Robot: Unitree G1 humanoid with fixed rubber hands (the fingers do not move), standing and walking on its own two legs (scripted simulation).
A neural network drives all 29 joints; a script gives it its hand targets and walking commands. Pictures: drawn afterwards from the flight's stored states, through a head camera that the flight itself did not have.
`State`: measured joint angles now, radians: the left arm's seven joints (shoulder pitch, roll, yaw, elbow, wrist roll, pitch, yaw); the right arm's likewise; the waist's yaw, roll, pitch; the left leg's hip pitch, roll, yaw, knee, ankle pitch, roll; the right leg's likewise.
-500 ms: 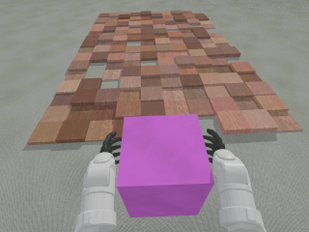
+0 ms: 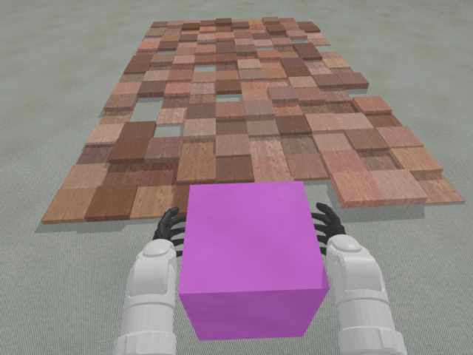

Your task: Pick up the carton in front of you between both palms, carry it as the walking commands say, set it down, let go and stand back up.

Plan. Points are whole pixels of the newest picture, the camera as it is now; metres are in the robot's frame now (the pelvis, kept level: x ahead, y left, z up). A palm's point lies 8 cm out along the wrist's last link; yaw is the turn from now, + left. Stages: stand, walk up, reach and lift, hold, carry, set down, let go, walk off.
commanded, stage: hold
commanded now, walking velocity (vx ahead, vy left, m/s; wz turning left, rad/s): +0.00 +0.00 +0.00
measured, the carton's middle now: (248, 264) +0.29 +0.00 -0.03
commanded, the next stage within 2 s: carry in 0.08 s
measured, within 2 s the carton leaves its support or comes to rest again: neither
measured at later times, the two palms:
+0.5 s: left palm (176, 197) +0.37 +0.13 +0.08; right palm (333, 191) +0.37 -0.16 +0.08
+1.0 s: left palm (214, 122) +0.66 +0.08 +0.06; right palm (326, 122) +0.66 -0.22 +0.06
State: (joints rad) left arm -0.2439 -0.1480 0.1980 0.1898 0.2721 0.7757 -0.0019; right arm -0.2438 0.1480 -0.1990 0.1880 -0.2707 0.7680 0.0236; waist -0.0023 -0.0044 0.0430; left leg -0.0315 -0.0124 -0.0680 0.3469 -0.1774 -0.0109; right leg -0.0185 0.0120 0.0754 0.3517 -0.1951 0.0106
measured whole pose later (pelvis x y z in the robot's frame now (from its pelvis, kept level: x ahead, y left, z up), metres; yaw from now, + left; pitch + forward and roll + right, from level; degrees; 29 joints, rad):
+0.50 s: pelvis +0.10 -0.01 +0.00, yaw +0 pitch +5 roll +2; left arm -0.15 -0.13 0.10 -0.24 0.13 1.11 0.09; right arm -0.16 0.12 -0.12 -0.24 -0.10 1.10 -0.06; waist 0.01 -0.04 -0.16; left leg -0.39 0.01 0.16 0.52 -0.32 -0.01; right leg -0.14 -0.05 -0.02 0.39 -0.34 0.01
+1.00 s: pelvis +0.39 -0.07 -0.02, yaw +0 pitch +4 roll +0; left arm -0.20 -0.14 0.12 -0.28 0.11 1.21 0.09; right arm -0.18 0.14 -0.15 -0.32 -0.10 1.23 -0.09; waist 0.00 0.03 -0.07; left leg -0.32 0.10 0.06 1.09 -0.43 -0.01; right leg -0.42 -0.05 -0.26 0.54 -0.20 -0.09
